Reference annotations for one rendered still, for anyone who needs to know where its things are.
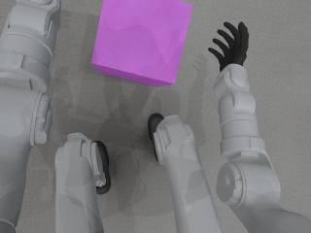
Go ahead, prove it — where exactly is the carton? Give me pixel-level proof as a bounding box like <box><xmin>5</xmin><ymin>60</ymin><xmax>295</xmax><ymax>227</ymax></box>
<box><xmin>91</xmin><ymin>0</ymin><xmax>193</xmax><ymax>86</ymax></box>

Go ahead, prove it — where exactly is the left robot foot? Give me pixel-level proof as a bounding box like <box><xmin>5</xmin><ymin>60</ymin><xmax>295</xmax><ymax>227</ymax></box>
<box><xmin>93</xmin><ymin>141</ymin><xmax>111</xmax><ymax>195</ymax></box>

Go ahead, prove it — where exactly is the left robot upper arm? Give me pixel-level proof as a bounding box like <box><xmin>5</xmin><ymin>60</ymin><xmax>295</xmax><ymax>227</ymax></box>
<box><xmin>0</xmin><ymin>84</ymin><xmax>52</xmax><ymax>233</ymax></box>

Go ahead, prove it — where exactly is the right robot shin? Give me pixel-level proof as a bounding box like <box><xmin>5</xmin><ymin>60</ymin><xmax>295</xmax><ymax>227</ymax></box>
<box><xmin>155</xmin><ymin>115</ymin><xmax>196</xmax><ymax>144</ymax></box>

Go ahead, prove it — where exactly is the right robot upper arm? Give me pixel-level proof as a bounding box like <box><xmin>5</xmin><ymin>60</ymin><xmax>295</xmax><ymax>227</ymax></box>
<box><xmin>216</xmin><ymin>161</ymin><xmax>311</xmax><ymax>233</ymax></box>

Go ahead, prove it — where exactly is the right robot forearm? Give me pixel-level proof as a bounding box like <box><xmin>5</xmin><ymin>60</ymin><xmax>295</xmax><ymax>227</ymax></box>
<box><xmin>213</xmin><ymin>63</ymin><xmax>281</xmax><ymax>196</ymax></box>

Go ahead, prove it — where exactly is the left robot forearm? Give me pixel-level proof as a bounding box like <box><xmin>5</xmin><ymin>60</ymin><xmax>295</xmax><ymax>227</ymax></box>
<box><xmin>0</xmin><ymin>0</ymin><xmax>61</xmax><ymax>93</ymax></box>

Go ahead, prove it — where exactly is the robot right hand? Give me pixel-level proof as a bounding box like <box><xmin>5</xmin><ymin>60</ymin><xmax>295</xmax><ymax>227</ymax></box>
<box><xmin>208</xmin><ymin>21</ymin><xmax>249</xmax><ymax>72</ymax></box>

